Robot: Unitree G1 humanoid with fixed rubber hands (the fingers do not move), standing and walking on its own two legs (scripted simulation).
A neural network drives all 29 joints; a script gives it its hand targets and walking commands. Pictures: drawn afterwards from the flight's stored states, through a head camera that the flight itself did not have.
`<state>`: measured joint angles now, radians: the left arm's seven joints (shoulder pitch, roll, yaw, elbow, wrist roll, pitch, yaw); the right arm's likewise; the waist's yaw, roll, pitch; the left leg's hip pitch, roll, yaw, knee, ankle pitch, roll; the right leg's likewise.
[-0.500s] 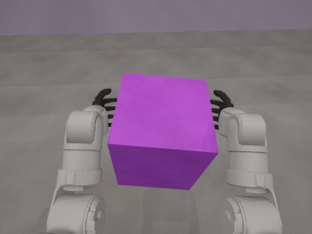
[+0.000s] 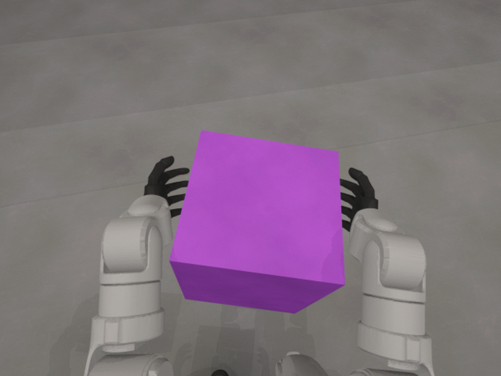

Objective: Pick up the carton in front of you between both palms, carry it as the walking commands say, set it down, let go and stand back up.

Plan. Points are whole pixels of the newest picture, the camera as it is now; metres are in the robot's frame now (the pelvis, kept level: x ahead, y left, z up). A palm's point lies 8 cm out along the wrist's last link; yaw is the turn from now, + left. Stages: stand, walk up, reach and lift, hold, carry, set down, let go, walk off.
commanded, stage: carry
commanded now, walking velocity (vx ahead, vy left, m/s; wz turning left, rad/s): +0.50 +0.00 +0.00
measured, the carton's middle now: (253, 233) +0.35 -0.01 -0.03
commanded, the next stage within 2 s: none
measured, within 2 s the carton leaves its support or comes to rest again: neither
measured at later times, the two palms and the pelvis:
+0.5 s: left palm (165, 80) +0.59 +0.14 +0.09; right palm (330, 73) +0.61 -0.16 +0.09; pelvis +0.34 -0.03 +0.00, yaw +3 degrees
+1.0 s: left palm out of the picture +0.91 +0.16 +0.09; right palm out of the picture +0.92 -0.14 +0.09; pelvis +0.65 +0.00 +0.00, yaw +2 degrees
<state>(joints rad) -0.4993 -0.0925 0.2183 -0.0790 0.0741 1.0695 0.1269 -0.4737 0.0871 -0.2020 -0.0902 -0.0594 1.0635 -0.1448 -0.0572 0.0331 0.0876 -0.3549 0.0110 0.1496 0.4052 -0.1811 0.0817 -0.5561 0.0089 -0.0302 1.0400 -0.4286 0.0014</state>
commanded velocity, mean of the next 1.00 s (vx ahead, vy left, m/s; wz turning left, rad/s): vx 0.50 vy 0.00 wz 0.00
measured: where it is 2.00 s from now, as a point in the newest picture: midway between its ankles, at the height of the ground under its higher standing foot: (239, 150)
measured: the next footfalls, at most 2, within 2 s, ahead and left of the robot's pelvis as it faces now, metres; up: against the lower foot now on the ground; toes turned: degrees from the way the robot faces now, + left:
right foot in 0.20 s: +0.29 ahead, -0.13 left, +0.00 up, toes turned -7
left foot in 0.60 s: +0.57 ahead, +0.11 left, +0.00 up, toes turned +14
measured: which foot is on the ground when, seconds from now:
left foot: down 0.00-0.20, up 0.22-0.58, down 0.60-1.00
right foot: up 0.00-0.18, down 0.20-0.64, up 0.66-1.00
